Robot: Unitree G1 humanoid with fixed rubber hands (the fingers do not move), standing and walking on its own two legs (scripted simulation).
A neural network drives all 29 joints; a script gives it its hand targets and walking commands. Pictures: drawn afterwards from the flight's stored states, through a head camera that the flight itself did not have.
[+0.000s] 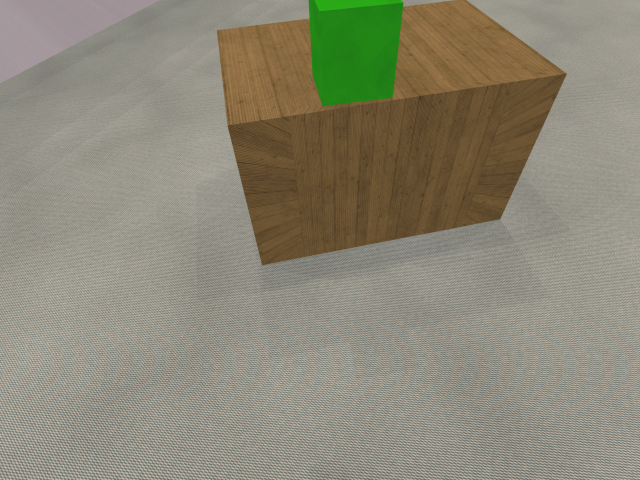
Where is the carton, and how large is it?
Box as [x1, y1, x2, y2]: [309, 0, 402, 105]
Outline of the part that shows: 309,0 312,73 322,105 392,97 402,11 402,1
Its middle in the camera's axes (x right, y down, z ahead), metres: +0.10 -0.57 +1.10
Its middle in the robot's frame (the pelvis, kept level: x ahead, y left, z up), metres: +1.22 -0.08 +0.00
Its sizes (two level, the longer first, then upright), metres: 0.210 0.200 0.250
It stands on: a pedestal, 0.65 m high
